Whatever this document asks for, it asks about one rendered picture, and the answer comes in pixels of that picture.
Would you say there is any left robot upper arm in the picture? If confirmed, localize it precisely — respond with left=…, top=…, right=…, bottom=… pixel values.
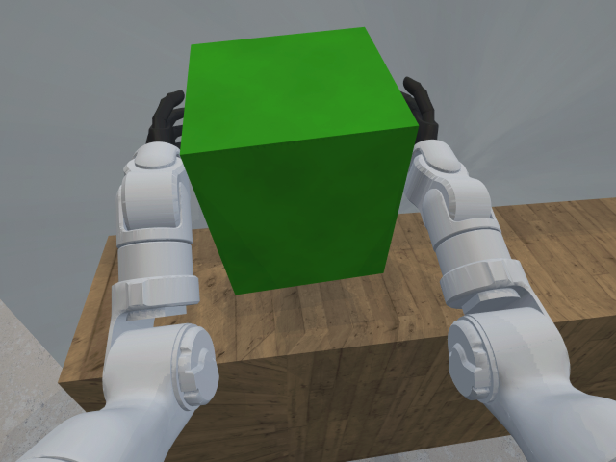
left=15, top=323, right=219, bottom=462

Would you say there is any robot left hand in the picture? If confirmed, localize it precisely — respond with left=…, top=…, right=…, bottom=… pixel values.
left=146, top=90, right=185, bottom=149

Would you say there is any robot right forearm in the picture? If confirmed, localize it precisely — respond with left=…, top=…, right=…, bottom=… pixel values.
left=403, top=140, right=570, bottom=378

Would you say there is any robot right hand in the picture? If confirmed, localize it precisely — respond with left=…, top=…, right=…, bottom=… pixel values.
left=401, top=77, right=439, bottom=144

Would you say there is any pedestal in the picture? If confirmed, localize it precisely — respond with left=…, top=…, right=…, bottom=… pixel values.
left=58, top=197, right=616, bottom=462

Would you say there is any carton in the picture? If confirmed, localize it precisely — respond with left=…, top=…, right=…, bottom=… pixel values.
left=180, top=27, right=419, bottom=295

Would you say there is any robot left forearm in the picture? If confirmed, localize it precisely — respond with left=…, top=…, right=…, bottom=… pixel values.
left=102, top=141, right=200, bottom=399

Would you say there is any right robot upper arm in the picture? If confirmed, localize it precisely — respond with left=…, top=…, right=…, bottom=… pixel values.
left=448, top=307, right=616, bottom=462

